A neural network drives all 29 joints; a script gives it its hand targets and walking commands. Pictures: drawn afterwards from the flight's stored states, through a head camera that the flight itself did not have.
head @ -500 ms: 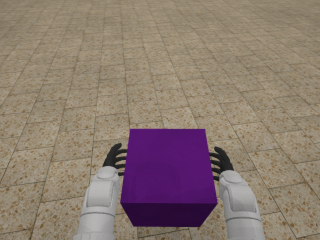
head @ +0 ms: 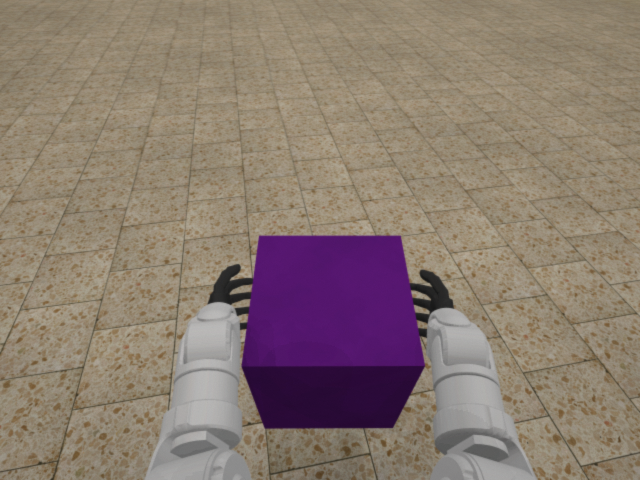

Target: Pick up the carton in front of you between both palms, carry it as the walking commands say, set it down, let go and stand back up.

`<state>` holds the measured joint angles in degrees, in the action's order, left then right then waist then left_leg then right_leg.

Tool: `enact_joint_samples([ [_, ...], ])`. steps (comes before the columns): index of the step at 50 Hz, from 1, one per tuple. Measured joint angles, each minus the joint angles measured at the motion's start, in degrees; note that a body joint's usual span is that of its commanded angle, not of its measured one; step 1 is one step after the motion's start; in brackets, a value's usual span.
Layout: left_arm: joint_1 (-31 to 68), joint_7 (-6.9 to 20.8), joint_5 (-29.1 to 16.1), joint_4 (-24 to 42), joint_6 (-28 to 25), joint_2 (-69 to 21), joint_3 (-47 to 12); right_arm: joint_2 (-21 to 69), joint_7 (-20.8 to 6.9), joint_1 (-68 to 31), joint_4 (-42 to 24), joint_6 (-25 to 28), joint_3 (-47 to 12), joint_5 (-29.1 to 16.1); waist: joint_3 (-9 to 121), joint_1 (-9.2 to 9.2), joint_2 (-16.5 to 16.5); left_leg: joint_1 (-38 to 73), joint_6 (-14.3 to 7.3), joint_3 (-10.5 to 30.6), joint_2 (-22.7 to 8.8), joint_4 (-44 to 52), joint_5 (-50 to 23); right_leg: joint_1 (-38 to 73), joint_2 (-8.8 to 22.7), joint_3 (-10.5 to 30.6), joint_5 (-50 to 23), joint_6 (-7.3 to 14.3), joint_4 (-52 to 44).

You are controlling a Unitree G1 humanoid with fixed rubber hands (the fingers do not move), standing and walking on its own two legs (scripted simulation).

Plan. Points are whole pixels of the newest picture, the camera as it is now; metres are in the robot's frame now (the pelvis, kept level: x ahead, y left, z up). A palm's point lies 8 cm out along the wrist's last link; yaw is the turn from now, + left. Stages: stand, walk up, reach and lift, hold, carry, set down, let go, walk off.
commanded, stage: set down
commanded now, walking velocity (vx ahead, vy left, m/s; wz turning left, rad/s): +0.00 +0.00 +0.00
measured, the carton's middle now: (329, 336) +0.34 +0.01 -0.04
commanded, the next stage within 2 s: none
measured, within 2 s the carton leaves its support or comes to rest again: neither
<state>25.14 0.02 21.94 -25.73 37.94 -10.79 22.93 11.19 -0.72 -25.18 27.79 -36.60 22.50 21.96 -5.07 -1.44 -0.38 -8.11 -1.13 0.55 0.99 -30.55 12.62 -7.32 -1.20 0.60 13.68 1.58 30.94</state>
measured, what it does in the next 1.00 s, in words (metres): lowers itself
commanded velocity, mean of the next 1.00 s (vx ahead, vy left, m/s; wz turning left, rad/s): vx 0.00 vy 0.00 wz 0.00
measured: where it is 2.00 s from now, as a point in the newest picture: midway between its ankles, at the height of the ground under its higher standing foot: outside the picture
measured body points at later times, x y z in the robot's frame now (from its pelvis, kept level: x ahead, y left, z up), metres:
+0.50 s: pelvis -0.01 -0.01 -0.08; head +0.22 -0.01 +0.31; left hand +0.39 +0.15 -0.17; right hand +0.41 -0.15 -0.18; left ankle +0.07 +0.11 -0.73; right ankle +0.06 -0.11 -0.73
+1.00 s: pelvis -0.02 -0.01 -0.20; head +0.25 -0.02 +0.15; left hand +0.44 +0.15 -0.30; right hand +0.47 -0.15 -0.31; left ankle +0.07 +0.11 -0.73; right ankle +0.06 -0.11 -0.73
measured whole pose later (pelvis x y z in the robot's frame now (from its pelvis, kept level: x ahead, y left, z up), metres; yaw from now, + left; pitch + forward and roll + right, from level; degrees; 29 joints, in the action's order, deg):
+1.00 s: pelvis -0.02 -0.01 -0.20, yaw +1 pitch +43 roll +1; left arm 49.2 -6.9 11.5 -32.0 14.3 -7.5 28.6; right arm -2.7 0.6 -54.9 42.0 -14.4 20.5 12.3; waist 7.4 -1.5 0.0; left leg -102.8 1.2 0.9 2.5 -86.9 27.2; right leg -102.7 -2.8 0.7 29.0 1.2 88.7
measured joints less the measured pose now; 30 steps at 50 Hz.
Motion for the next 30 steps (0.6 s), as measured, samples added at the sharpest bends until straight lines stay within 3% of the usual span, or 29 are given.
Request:
enact_joint_samples([
  [6,9.9,0.1,4.6,-8.9,-5.1,-0.5,8.1,-0.9,-1.2,-9.5,8.2,4.6,8.3,4.9,-1.8,1.0,0.0,-6.7,0.2,0.7,0.5,-5.7,1.5,-6.8,-0.5,0.6,1.7,0.1,6.0],
  [13,14.1,0.0,6.9,-10.1,-13.0,-1.4,11.9,-2.5,-2.2,-14.7,11.2,12.0,10.1,7.0,-3.5,0.68,0.3,-22.2,0.8,0.3,0.5,-12.6,2.6,-22.7,-0.9,1.1,3.1,-0.4,13.6],
  [17,13.5,-0.8,3.6,-7.6,-19.7,-0.9,9.4,-3.5,-1.4,-14.9,9.5,18.7,7.1,4.0,-4.7,0.45,0.1,-33.8,1.0,0.2,0.4,-16.9,3.0,-34.4,-1.1,1.0,3.5,-0.3,18.0],
  [21,11.8,-2.1,-2.3,-4.6,-24.7,0.3,5.4,-5.1,0.2,-13.9,7.4,23.9,2.2,-1.9,-3.2,0.37,-0.1,-46.5,1.3,0.3,0.4,-22.3,4.2,-47.2,-1.2,0.7,4.8,-0.2,23.5],
  [26,9.5,-4.3,-9.5,-1.7,-26.7,2.0,0.7,-7.5,2.1,-12.6,5.5,25.6,-3.5,-9.1,3.6,0.28,0.0,-60.7,1.8,0.7,0.6,-30.1,7.1,-61.3,-1.4,0.4,7.7,-0.1,31.3],
  [30,10.1,-4.7,-11.1,-2.0,-26.4,2.3,1.0,-8.1,2.3,-13.9,6.3,25.0,-4.0,-10.5,9.2,0.37,0.3,-68.0,2.0,1.1,0.9,-35.6,9.6,-68.6,-1.5,0.2,10.1,-0.1,36.6],
])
